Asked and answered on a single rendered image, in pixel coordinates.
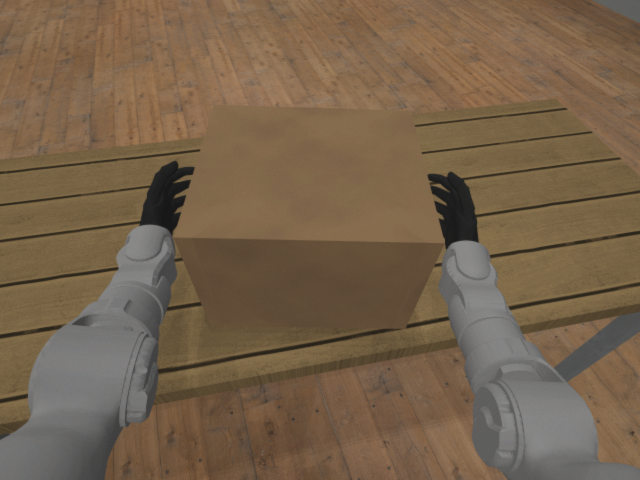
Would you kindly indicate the table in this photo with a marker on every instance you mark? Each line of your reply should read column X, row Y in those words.
column 556, row 208

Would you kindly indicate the robot right upper arm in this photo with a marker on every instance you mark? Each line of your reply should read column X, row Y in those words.
column 539, row 430

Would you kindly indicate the robot left upper arm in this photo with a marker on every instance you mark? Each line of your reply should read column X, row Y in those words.
column 92, row 382

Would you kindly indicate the robot right hand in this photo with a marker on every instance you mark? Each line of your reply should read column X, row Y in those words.
column 460, row 222

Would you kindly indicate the robot left hand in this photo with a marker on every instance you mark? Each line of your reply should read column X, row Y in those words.
column 159, row 206

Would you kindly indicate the carton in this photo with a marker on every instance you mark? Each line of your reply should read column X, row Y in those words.
column 309, row 217

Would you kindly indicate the robot left forearm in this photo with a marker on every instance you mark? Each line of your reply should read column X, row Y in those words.
column 138, row 295

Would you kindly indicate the robot right forearm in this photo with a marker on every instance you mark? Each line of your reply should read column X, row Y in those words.
column 490, row 338

